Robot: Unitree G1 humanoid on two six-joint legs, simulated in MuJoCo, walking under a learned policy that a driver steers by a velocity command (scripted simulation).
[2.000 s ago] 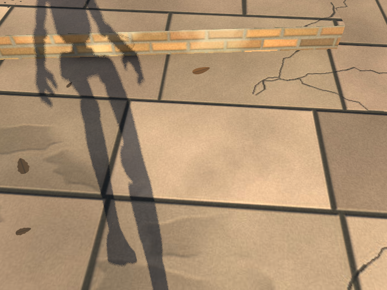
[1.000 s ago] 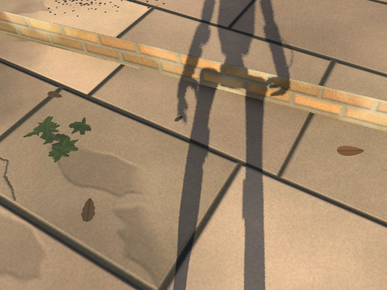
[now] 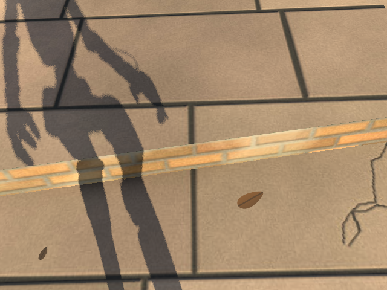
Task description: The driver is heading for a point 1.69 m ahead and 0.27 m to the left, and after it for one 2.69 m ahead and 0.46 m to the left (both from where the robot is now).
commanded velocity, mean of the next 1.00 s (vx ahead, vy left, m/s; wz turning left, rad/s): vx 0.07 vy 0.00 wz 0.11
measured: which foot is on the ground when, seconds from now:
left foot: up 0.00-0.16, down 0.18-0.58, up 0.60-0.96, down 0.98-1.00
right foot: down 0.00-0.20, up 0.22-0.56, down 0.58-0.98, up 1.00-1.00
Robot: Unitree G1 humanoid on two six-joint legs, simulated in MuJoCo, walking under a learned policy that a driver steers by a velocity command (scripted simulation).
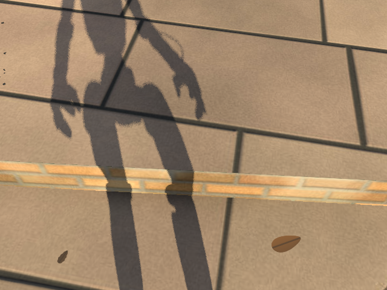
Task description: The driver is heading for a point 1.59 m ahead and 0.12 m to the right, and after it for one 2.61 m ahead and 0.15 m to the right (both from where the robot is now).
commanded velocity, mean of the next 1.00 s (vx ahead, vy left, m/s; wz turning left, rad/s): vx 0.00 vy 0.00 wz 0.02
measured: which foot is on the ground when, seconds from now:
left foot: down 0.00-1.00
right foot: up 0.00-0.44, down 0.46-0.78, up 0.80-1.00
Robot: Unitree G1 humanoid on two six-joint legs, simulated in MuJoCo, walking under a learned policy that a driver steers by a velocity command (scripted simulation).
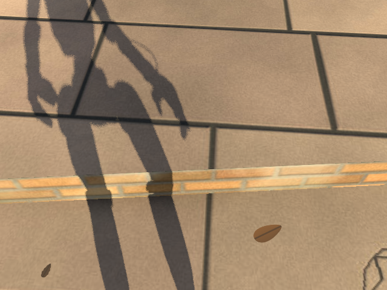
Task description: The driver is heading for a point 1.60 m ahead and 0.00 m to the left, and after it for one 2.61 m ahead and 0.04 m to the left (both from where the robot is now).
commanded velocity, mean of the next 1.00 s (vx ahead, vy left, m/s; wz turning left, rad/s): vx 0.18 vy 0.00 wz -0.13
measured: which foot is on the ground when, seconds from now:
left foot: down 0.00-0.10, up 0.12-0.56, down 0.58-1.00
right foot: up 0.00-0.08, down 0.10-0.60, up 0.62-1.00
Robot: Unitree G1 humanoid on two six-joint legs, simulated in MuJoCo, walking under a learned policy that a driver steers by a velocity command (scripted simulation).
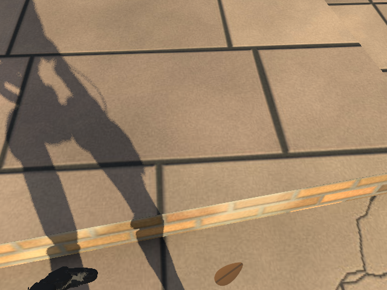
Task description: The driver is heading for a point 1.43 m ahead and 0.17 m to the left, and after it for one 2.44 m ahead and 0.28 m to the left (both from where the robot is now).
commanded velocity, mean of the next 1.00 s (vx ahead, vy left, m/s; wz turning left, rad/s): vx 0.49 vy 0.00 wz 0.31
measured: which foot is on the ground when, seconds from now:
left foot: down 0.00-0.04, up 0.06-0.52, down 0.54-1.00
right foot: up 0.00-0.00, down 0.02-0.56, up 0.58-1.00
